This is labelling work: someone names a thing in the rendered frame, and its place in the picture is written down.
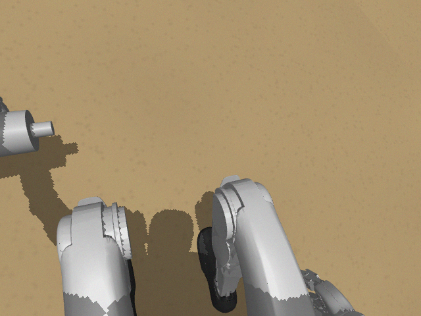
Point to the right robot foot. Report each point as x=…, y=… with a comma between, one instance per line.
x=208, y=265

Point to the bottle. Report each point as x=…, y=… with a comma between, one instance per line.
x=20, y=134

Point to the right robot hand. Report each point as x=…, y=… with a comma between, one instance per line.
x=327, y=299

